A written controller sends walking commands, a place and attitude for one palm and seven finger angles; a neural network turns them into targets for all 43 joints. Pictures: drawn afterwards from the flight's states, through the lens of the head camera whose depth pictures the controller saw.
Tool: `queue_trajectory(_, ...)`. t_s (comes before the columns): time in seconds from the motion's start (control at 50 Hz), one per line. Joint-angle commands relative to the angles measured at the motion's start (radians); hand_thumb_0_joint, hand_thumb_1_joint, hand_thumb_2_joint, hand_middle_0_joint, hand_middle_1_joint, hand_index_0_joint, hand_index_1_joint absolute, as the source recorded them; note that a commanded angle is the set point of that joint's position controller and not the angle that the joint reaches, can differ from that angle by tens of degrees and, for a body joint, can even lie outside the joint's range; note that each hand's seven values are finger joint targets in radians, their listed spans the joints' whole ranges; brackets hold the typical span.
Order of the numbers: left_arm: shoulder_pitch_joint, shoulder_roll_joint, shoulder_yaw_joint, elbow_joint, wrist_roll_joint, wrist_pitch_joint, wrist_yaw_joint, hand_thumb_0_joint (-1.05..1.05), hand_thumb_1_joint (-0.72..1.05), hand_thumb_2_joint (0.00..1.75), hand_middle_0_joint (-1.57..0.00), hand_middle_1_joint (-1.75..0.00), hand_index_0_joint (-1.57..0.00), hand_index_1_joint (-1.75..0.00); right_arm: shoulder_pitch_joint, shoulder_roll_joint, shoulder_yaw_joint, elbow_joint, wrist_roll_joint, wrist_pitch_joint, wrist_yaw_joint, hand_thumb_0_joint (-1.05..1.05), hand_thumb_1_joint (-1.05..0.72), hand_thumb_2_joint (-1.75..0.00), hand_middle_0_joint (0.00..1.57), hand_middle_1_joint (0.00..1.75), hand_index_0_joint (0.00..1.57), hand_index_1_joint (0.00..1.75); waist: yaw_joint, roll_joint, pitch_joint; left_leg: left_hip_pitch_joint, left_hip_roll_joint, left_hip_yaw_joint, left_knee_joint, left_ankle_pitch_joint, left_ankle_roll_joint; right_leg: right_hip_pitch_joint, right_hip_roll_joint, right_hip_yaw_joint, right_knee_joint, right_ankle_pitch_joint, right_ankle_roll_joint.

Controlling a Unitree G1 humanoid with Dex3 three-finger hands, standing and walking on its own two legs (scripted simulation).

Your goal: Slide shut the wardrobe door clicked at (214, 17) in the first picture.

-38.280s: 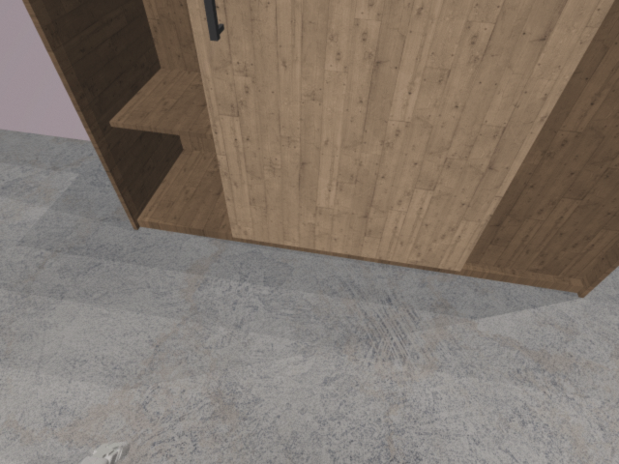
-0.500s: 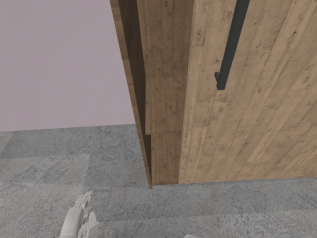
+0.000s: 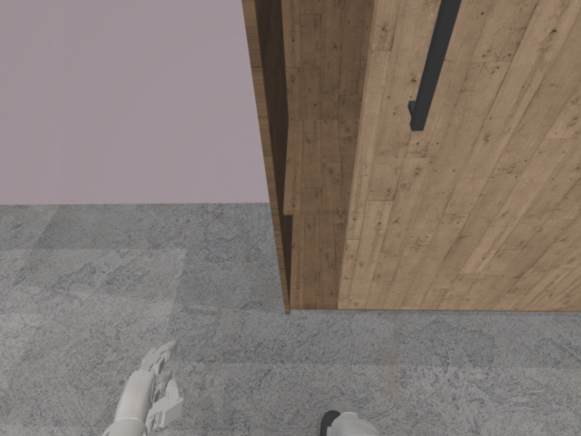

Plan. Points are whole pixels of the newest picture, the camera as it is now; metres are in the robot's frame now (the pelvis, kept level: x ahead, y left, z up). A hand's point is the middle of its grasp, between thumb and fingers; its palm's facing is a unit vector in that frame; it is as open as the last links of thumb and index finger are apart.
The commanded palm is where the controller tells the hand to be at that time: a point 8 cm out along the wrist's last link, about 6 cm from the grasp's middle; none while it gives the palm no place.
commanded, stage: step back with the hand held close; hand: right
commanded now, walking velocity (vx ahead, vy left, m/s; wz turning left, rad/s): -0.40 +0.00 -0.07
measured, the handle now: (432, 49) +0.58 -0.21 +0.23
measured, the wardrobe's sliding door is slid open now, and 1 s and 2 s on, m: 0.17 0.17 0.17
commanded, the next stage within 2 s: stop stepping back and stand still in 0.02 s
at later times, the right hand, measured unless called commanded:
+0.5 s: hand out of the picture +0.07 -0.32 +0.20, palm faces +0.47 +0.76 -0.46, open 7.4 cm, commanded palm +0.03 -0.35 +0.19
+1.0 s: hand out of the picture +0.00 -0.35 +0.19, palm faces +0.50 +0.75 -0.42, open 7.4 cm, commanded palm -0.05 -0.37 +0.19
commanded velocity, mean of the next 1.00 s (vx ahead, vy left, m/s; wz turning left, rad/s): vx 0.14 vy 0.06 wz -0.01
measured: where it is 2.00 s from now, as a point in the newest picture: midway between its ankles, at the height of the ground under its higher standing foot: outside the picture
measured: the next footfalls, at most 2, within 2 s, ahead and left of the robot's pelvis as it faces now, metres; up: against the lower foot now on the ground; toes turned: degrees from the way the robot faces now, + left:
right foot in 0.18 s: +0.02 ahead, -0.10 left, +0.00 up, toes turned -2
left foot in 0.48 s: -0.06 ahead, +0.08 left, +0.00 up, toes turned +4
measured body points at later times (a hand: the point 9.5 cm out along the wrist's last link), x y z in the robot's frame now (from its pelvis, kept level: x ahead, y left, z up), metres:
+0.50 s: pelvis -0.11 -0.05 +0.01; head -0.14 -0.07 +0.46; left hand +0.04 +0.19 -0.06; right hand +0.04 -0.36 +0.22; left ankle -0.11 +0.08 -0.72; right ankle -0.02 -0.10 -0.72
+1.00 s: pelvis -0.19 -0.07 -0.01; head -0.22 -0.09 +0.44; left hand -0.06 +0.16 -0.10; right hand -0.03 -0.39 +0.21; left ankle -0.16 +0.07 -0.73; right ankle -0.17 -0.17 -0.66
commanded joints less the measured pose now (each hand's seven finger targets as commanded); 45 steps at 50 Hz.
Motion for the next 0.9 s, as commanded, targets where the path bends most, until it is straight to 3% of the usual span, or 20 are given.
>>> queue_trajectory(0.0,-0.077,0.129,0.058,-0.112,-0.023,-0.049,0.03,0.0,0.9,0.9,-0.2,-0.3,-0.2,-0.3,-0.148,-0.203,-0.066,-0.166,0.007,-0.023,-0.023,0.0,-0.9,-0.9,0.2,0.3,0.2,0.3,0.028,0.312,-0.117,-0.289,0.43,-0.242,-0.23,0.38,0.238,0.157,0.109,0.054,0.682,-0.39,0.06)
queue_trajectory(0.04,-0.111,0.07,0.014,-0.148,-0.015,-0.031,0.034,0.0,0.9,0.9,-0.2,-0.3,-0.2,-0.3,-0.048,-0.169,-0.068,-0.089,-0.005,0.007,-0.016,0.0,-0.9,-0.9,0.2,0.3,0.2,0.3,0.028,0.232,-0.058,-0.096,0.364,-0.126,-0.08,0.716,0.191,0.035,0.049,0.049,0.468,-0.366,0.049)
queue_trajectory(0.1,-0.131,0.092,-0.006,-0.153,-0.018,-0.014,0.05,0.0,0.9,0.9,-0.2,-0.3,-0.2,-0.3,-0.085,-0.187,-0.078,-0.132,-0.007,-0.009,-0.016,0.0,-0.9,-0.9,0.2,0.3,0.2,0.3,0.047,0.071,-0.064,0.013,0.249,-0.045,0.106,0.815,0.089,0.124,0.082,-0.021,-0.094,-0.153,0.042)
queue_trajectory(0.12,-0.076,0.112,0.009,-0.155,-0.023,-0.018,0.051,0.0,0.9,0.9,-0.2,-0.3,-0.2,-0.3,-0.042,-0.193,-0.106,-0.136,-0.003,-0.017,-0.019,0.0,-0.9,-0.9,0.2,0.3,0.2,0.3,0.057,-0.014,-0.149,0.02,0.213,-0.041,0.177,0.672,0.051,0.275,0.054,-0.019,-0.267,0.064,0.036)
queue_trajectory(0.16,-0.019,0.157,0.056,-0.191,-0.02,-0.042,0.036,0.0,0.9,0.9,-0.2,-0.3,-0.2,-0.3,-0.034,-0.216,-0.114,-0.283,-0.006,-0.032,-0.028,0.0,-0.9,-0.9,0.2,0.3,0.2,0.3,0.03,-0.239,-0.266,-0.243,0.098,-0.02,0.311,-0.042,0.01,0.607,-0.209,0.219,-0.165,0.677,-0.035)
queue_trajectory(0.22,-0.03,0.127,0.049,-0.188,-0.009,-0.062,0.022,0.0,0.9,0.9,-0.2,-0.3,-0.2,-0.3,0.033,-0.243,-0.151,-0.382,0.023,-0.009,-0.02,0.0,-0.9,-0.9,0.2,0.3,0.2,0.3,0.051,-0.199,-0.297,-0.273,0.065,-0.07,0.436,-0.239,-0.001,0.565,-0.233,0.358,-0.238,0.368,-0.048)
queue_trajectory(0.28,-0.032,0.134,0.045,-0.164,-0.028,-0.067,-0.001,0.0,0.9,0.9,-0.2,-0.3,-0.2,-0.3,0.079,-0.193,-0.128,-0.378,0.006,0.025,-0.031,0.0,-0.9,-0.9,0.2,0.3,0.2,0.3,0.055,-0.18,-0.206,-0.192,0.068,-0.02,0.269,-0.079,-0.001,0.462,-0.176,0.23,-0.265,0.105,-0.035)
queue_trajectory(0.36,-0.057,0.14,0.033,-0.166,-0.024,-0.024,0.004,0.0,0.9,0.9,-0.2,-0.3,-0.2,-0.3,0.103,-0.175,-0.124,-0.182,-0.004,0.063,-0.028,0.0,-0.9,-0.9,0.2,0.3,0.2,0.3,0.047,-0.247,-0.088,0.101,0.008,0.097,0.065,-0.105,0.024,0.097,-0.12,0.178,-0.439,-0.605,-0.002)
queue_trajectory(0.42,-0.061,0.148,0.04,-0.157,-0.025,0.014,0.02,0.0,0.9,0.9,-0.2,-0.3,-0.2,-0.3,-0.006,-0.179,-0.1,-0.05,-0.011,0.091,-0.017,0.0,-0.9,-0.9,0.2,0.3,0.2,0.3,0.035,-0.118,-0.046,0.175,0.018,0.081,-0.08,-0.141,0.075,0.028,-0.052,0.115,-0.296,-0.62,0.05)
queue_trajectory(0.46,-0.028,0.151,0.05,-0.141,-0.032,0.031,0.025,0.0,0.9,0.9,-0.2,-0.3,-0.2,-0.3,-0.073,-0.175,-0.062,-0.005,-0.004,0.098,-0.005,0.0,-0.9,-0.9,0.2,0.3,0.2,0.3,0.049,0.205,-0.077,-0.019,0.212,-0.134,-0.187,-0.079,0.184,0.145,0.084,-0.029,0.292,-0.421,0.03)
queue_trajectory(0.5,-0.057,0.154,0.049,-0.145,-0.05,0.026,0.018,0.0,0.9,0.9,-0.2,-0.3,-0.2,-0.3,-0.228,-0.153,-0.015,-0.048,0.006,0.101,-0.003,0.0,-0.9,-0.9,0.2,0.3,0.2,0.3,0.054,0.34,-0.062,-0.169,0.4,-0.336,-0.268,-0.036,0.284,0.067,0.095,0.062,0.765,-0.332,0.016)
queue_trajectory(0.56,-0.075,0.135,0.036,-0.132,-0.033,0.039,0.021,0.0,0.9,0.9,-0.2,-0.3,-0.2,-0.3,-0.283,-0.128,0.041,-0.035,-0.01,0.125,-0.002,0.0,-0.9,-0.9,0.2,0.3,0.2,0.3,0.086,0.263,0.052,-0.512,0.336,-0.158,-0.247,-0.401,0.191,0.277,-0.028,0.078,0.512,-0.355,-0.005)
queue_trajectory(0.62,-0.061,0.139,0.014,-0.113,-0.034,0.01,0.053,0.0,0.9,0.9,-0.2,-0.3,-0.2,-0.3,-0.395,-0.165,0.042,-0.194,-0.022,0.101,-0.02,0.0,-0.9,-0.9,0.2,0.3,0.2,0.3,0.091,-0.14,0.038,-0.442,0.177,-0.018,0.122,-0.393,0.131,0.392,0.031,0.026,-0.103,-0.34,-0.001)
queue_trajectory(0.64,-0.035,0.158,0.013,-0.13,-0.026,-0.006,0.051,0.0,0.9,0.9,-0.2,-0.3,-0.2,-0.3,-0.37,-0.16,0.04,-0.242,-0.023,0.083,-0.033,0.0,-0.9,-0.9,0.2,0.3,0.2,0.3,0.081,-0.42,0.019,-0.44,0.058,0.044,0.387,-0.336,0.091,0.415,-0.054,0.209,-0.311,-0.522,-0.021)
queue_trajectory(0.66,-0.025,0.164,0.023,-0.151,-0.02,-0.02,0.039,0.0,0.9,0.9,-0.2,-0.3,-0.2,-0.3,-0.386,-0.175,0.026,-0.335,-0.028,0.067,-0.048,0.0,-0.9,-0.9,0.2,0.3,0.2,0.3,0.082,-0.617,0.021,-0.52,-0.021,0.055,0.663,-0.326,0.046,0.379,-0.243,0.535,-0.432,-0.649,-0.083)
queue_trajectory(0.68,-0.044,0.136,0.026,-0.161,-0.023,-0.034,0.03,0.0,0.9,0.9,-0.2,-0.3,-0.2,-0.3,-0.354,-0.241,-0.036,-0.364,-0.04,0.054,-0.051,0.0,-0.9,-0.9,0.2,0.3,0.2,0.3,0.065,-0.452,0.009,-0.433,0.004,-0.048,0.806,-0.202,0.038,0.232,-0.278,0.55,-0.451,-0.59,-0.182)
queue_trajectory(0.72,-0.039,0.116,0.035,-0.155,-0.024,-0.039,-0.003,0.0,0.9,0.9,-0.2,-0.3,-0.2,-0.3,-0.203,-0.259,-0.096,-0.336,-0.023,0.054,-0.036,0.0,-0.9,-0.9,0.2,0.3,0.2,0.3,0.066,-0.162,-0.024,-0.409,0.069,-0.082,0.82,-0.129,0.022,0.21,-0.266,0.567,-0.398,-0.521,-0.202)
queue_trajectory(0.82,-0.064,0.121,0.018,-0.139,-0.015,0.003,-0.001,0.0,0.9,0.9,-0.2,-0.3,-0.2,-0.3,-0.01,-0.183,-0.107,-0.142,-0.015,0.068,-0.032,0.0,-0.9,-0.9,0.2,0.3,0.2,0.3,0.036,-0.276,-0.034,0.103,0.02,0.109,0.234,-0.123,0.045,-0.06,-0.145,0.188,-0.35,-0.632,-0.078)
queue_trajectory(0.84,-0.057,0.123,0.022,-0.148,-0.014,0.016,0.005,0.0,0.9,0.9,-0.2,-0.3,-0.2,-0.3,0.012,-0.176,-0.114,-0.065,-0.019,0.077,-0.028,0.0,-0.9,-0.9,0.2,0.3,0.2,0.3,0.022,-0.234,-0.05,0.231,0.011,0.117,0.156,-0.12,0.052,-0.135,-0.12,0.147,-0.254,-0.64,-0.062)
queue_trajectory(0.88,-0.044,0.122,0.036,-0.151,-0.032,0.038,0.005,0.0,0.9,0.9,-0.2,-0.3,-0.2,-0.3,-0.021,-0.168,-0.092,-0.004,-0.023,0.096,-0.013,0.0,-0.9,-0.9,0.2,0.3,0.2,0.3,0.007,0.146,-0.068,0.234,0.137,-0.08,-0.083,-0.181,0.124,-0.172,0.046,-0.027,0.301,-0.498,-0.016)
